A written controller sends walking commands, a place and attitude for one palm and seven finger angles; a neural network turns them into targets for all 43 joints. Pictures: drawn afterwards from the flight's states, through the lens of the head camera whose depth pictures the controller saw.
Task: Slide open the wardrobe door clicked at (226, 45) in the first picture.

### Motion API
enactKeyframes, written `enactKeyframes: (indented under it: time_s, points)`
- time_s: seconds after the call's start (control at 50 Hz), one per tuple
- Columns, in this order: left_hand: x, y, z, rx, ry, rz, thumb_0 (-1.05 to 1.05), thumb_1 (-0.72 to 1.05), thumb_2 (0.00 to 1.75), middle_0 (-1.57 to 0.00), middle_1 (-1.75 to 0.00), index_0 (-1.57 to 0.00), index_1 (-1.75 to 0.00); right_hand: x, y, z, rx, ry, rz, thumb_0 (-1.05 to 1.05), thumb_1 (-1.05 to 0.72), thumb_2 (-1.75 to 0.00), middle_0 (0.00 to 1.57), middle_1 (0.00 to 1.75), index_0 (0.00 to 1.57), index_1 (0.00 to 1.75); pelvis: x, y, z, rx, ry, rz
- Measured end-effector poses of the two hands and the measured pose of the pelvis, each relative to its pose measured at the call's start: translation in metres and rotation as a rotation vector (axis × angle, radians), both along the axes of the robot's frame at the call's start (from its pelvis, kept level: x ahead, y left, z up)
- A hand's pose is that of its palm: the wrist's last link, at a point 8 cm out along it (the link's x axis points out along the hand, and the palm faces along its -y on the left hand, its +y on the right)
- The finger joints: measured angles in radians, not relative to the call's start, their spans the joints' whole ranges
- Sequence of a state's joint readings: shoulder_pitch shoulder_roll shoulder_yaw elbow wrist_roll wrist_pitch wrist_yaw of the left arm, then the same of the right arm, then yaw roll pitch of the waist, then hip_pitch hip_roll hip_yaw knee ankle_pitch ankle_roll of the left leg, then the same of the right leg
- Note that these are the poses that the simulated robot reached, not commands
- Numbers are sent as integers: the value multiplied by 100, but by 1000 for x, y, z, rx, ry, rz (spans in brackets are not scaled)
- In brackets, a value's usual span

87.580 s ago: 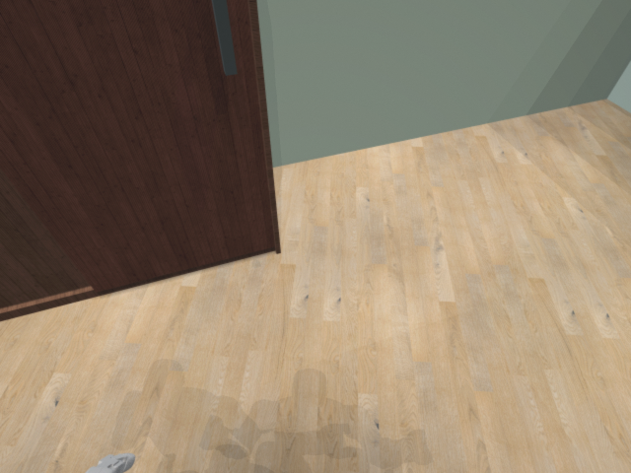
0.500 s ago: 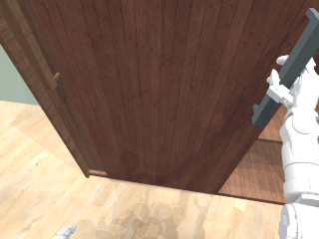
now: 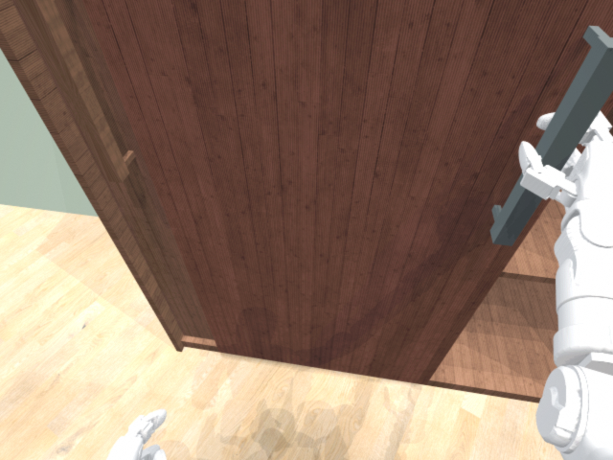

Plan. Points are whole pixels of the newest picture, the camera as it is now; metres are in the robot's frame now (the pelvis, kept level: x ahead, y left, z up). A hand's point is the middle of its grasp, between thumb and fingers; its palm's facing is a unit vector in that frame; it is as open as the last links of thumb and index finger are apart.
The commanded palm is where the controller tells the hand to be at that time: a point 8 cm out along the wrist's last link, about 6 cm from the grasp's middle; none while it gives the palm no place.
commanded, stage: loosen the grip on the handle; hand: right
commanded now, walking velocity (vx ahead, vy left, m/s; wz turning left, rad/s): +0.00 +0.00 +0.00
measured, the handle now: (540, 151) +0.47 -0.27 +0.19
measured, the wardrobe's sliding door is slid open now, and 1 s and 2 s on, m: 0.51 0.51 0.51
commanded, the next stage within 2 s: slip the hand off the handle in 0.46 s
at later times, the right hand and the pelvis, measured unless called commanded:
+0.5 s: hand (540, 173) +0.43 -0.26 +0.18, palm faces +0.35 +0.93 -0.15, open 14.3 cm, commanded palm +0.39 -0.30 +0.19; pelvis +0.02 -0.01 +0.00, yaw +1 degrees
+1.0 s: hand (590, 182) +0.42 -0.32 +0.18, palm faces +0.39 +0.91 -0.15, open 14.7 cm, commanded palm +0.38 -0.36 +0.18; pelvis +0.02 -0.01 +0.00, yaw -1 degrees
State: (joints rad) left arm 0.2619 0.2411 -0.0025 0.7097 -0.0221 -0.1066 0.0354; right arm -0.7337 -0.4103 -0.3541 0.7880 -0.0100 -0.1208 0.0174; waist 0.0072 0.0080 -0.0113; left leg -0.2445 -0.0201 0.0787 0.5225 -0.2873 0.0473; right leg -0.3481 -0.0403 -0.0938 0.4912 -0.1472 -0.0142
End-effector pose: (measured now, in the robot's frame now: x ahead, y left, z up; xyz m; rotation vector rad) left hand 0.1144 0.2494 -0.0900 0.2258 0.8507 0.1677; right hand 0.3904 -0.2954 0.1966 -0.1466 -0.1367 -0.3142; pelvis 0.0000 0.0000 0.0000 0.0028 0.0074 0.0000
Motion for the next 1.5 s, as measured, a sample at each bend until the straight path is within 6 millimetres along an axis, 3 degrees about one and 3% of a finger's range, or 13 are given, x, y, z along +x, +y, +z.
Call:
enactKeyframes:
  time_s: [0.08, 0.26, 0.4, 0.58, 0.78, 0.94, 1.18, 1.28, 1.38, 1.5]
  points:
    - [-6, 5, 5, 6, -55, 14, 1, 91, 90, -21, -30, -21, -30, -4, 3, 1, -26, -5, -30, -5, -37, -65, 46, 140, 33, 136, -6, -1, -2, 0, 0, 4]
    - [-31, 13, -1, 44, 28, 62, 1, 91, 90, -21, -30, -20, -30, -3, 1, -3, -51, -49, -20, 0, 27, -34, 43, 136, 30, 131, -5, -4, -4, 3, 16, 10]
    - [-31, 5, -9, 39, 85, 74, 1, 91, 90, -21, -30, -20, -29, 2, -8, -7, -45, -40, -29, 0, 48, -23, 36, 126, 31, 125, 8, -9, -2, 5, 29, 13]
    - [4, -12, -9, 10, 47, 41, 1, 91, 90, -21, -30, -20, -30, -1, -9, -8, -31, -41, -28, -1, 55, -20, 30, 119, 27, 117, 22, -13, -1, 4, 35, 10]
    - [37, -14, -1, 12, -20, 21, 1, 91, 90, -21, -30, -20, -30, -10, -36, -6, -34, -20, -82, -1, 55, -20, 29, 116, 26, 115, 26, -10, -2, 3, 37, 5]
    - [28, -4, -4, 46, 21, 13, 1, 91, 90, -21, -30, -20, -30, -15, -54, -6, -35, -5, -79, -1, 55, -20, 27, 115, 26, 115, 23, -7, -4, 8, 46, -15]
    - [-17, 11, -13, 68, 115, 75, 1, 91, 90, -21, -30, -20, -30, -14, -79, -5, -44, -11, -79, -1, 55, -20, 26, 115, 26, 115, 19, -5, -7, 14, 72, -3]
    - [-29, 11, -15, 59, 133, 94, 1, 91, 90, -21, -30, -20, -30, -22, -75, -4, -57, -36, -49, -1, 55, -20, 26, 115, 25, 115, 20, -7, -7, 14, 74, 6]
    - [-21, 5, -15, 42, 101, 91, 1, 91, 90, -21, -30, -20, -29, -37, -68, -10, -44, -42, -39, -1, 55, -20, 26, 115, 25, 115, 20, -10, -6, 12, 62, 10]
    - [11, -8, -8, 19, -1, 45, 1, 91, 90, -21, -30, -20, -29, -64, -61, -10, -55, -64, -66, -1, 55, -20, 26, 115, 26, 115, 20, -11, -6, 9, 42, 9]
